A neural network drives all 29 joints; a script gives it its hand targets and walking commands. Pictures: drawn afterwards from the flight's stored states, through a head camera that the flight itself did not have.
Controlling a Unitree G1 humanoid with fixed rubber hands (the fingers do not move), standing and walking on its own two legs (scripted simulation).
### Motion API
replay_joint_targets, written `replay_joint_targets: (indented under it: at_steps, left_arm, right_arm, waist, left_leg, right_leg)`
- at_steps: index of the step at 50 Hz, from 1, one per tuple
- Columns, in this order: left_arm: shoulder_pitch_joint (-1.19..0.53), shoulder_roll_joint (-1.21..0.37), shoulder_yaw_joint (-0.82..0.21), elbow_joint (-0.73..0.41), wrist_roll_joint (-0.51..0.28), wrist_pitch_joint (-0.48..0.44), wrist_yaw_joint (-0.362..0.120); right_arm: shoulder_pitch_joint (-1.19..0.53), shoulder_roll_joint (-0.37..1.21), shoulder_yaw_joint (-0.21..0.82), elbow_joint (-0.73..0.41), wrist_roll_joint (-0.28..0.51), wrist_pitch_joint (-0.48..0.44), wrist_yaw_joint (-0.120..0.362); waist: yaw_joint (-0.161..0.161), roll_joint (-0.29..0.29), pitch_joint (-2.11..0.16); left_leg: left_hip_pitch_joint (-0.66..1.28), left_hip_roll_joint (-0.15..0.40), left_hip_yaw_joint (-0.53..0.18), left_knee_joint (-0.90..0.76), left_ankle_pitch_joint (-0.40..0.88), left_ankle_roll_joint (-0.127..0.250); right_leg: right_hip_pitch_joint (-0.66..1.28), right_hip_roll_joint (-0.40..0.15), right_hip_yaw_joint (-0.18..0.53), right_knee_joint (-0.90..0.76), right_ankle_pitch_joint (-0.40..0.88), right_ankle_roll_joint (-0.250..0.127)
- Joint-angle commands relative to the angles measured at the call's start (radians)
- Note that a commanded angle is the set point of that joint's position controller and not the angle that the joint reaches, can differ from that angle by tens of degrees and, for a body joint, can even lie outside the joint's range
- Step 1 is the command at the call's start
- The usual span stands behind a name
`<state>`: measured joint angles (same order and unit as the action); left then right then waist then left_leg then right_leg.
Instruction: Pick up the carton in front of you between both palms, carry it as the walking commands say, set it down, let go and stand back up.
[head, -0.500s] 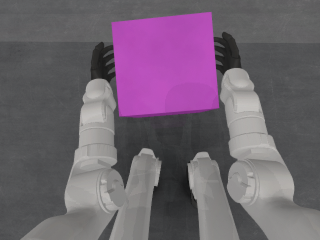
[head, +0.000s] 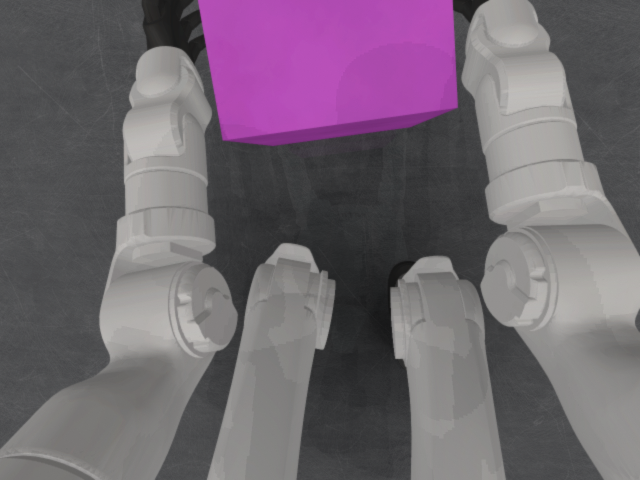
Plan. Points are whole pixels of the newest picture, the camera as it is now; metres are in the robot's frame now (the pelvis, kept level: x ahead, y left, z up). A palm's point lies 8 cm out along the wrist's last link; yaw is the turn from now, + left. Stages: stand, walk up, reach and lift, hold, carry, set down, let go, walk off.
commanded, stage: set down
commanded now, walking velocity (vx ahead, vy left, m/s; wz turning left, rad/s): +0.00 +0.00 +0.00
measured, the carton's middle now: (328, 42) +0.54 +0.06 -0.22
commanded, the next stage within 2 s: none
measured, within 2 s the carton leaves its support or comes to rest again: rests again in 0.58 s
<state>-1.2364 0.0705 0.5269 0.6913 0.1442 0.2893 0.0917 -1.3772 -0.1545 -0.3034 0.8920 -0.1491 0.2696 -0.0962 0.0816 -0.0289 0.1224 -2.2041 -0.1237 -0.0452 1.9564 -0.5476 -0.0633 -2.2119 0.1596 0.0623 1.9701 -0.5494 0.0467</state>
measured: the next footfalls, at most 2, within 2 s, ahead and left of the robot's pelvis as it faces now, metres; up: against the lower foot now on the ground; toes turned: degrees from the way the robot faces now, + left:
none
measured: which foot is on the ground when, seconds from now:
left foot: down 0.00-1.00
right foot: down 0.00-1.00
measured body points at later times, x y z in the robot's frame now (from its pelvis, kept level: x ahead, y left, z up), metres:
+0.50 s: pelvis +0.01 +0.00 -0.05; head +0.37 +0.01 +0.21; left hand +0.53 +0.21 -0.21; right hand +0.58 -0.09 -0.22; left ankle +0.11 +0.12 -0.40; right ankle +0.10 -0.11 -0.40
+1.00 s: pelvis +0.00 -0.01 -0.06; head +0.36 +0.01 +0.19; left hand +0.52 +0.21 -0.23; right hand +0.58 -0.10 -0.23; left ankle +0.11 +0.12 -0.40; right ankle +0.10 -0.11 -0.40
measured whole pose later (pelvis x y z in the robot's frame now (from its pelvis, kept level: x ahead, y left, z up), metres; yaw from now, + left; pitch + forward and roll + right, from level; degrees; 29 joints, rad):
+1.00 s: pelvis +0.00 -0.01 -0.06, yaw +1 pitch +33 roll +2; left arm -1.37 0.16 0.50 0.89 0.11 0.21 0.00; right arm -1.55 -0.29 -0.21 1.15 -0.05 0.18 -0.04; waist 0.09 -0.02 0.42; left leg -2.18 -0.08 -0.01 2.22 -0.61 -0.05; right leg -2.20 0.13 0.02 2.24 -0.62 0.01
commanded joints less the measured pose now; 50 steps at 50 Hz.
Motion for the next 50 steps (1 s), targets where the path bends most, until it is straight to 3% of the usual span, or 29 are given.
replay_joint_targets:
  at_steps: [1,9,14,22,34,50]
  left_arm:
    - [-0.706,-0.806,-0.520,-0.026,-0.156,-0.032,-0.265]
    - [-0.811,-0.781,-0.586,-0.077,-0.243,-0.052,-0.258]
    - [-0.753,-0.809,-0.610,-0.046,-0.257,-0.062,-0.259]
    - [-0.699,-0.778,-0.520,0.043,-0.200,-0.077,-0.271]
    - [-0.765,-0.670,-0.475,0.071,-0.191,-0.104,-0.269]
    - [-0.632,-0.554,-0.316,0.228,-0.076,-0.073,-0.296]
  right_arm:
    - [-0.578,0.888,0.385,-0.030,0.132,-0.036,0.196]
    - [-0.672,0.873,0.461,-0.080,0.218,-0.058,0.198]
    - [-0.610,0.903,0.473,-0.060,0.234,-0.072,0.204]
    - [-0.565,0.856,0.399,0.033,0.197,-0.090,0.218]
    - [-0.645,0.746,0.381,0.076,0.224,-0.115,0.209]
    - [-0.551,0.588,0.258,0.228,0.136,-0.087,0.247]
  waist:
    - [0.058,-0.055,-1.233]
    - [0.071,-0.069,-1.253]
    - [0.072,-0.053,-1.205]
    - [0.062,-0.057,-0.967]
    - [0.074,-0.056,-0.829]
    - [0.044,-0.039,-0.489]
  left_leg:
    - [0.625,-0.009,0.137,-0.091,0.375,-0.004]
    - [0.621,-0.001,0.127,0.003,0.447,0.005]
    - [0.659,-0.007,0.113,0.041,0.547,0.012]
    - [0.500,-0.007,0.109,0.057,0.430,0.023]
    - [0.445,0.008,0.111,0.088,0.336,0.038]
    - [0.322,0.016,0.084,0.095,0.146,0.055]
  right_leg:
    - [0.646,0.011,-0.106,-0.086,0.295,-0.026]
    - [0.637,0.008,-0.107,0.027,0.364,-0.034]
    - [0.582,0.012,-0.104,0.060,0.425,-0.041]
    - [0.464,0.007,-0.089,0.066,0.335,-0.050]
    - [0.457,0.000,-0.068,0.092,0.268,-0.059]
    - [0.326,-0.017,-0.054,0.087,0.096,-0.077]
